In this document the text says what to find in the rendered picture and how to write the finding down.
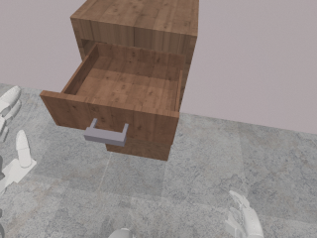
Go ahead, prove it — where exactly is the drawer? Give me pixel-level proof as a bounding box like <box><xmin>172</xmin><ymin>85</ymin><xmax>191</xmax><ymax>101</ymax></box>
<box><xmin>40</xmin><ymin>42</ymin><xmax>184</xmax><ymax>145</ymax></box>

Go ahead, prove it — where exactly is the robot left hand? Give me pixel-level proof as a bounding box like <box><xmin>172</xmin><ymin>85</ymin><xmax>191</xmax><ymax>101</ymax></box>
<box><xmin>0</xmin><ymin>85</ymin><xmax>37</xmax><ymax>196</ymax></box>

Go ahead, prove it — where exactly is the handle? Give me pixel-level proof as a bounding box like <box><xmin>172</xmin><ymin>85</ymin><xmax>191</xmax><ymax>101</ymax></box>
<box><xmin>83</xmin><ymin>118</ymin><xmax>129</xmax><ymax>147</ymax></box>

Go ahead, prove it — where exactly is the robot right hand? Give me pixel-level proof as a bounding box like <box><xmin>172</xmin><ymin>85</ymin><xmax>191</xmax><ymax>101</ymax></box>
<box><xmin>225</xmin><ymin>190</ymin><xmax>264</xmax><ymax>238</ymax></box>

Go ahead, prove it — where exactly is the cabinet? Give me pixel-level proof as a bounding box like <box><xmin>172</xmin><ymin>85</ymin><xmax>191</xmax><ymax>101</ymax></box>
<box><xmin>69</xmin><ymin>0</ymin><xmax>199</xmax><ymax>162</ymax></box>

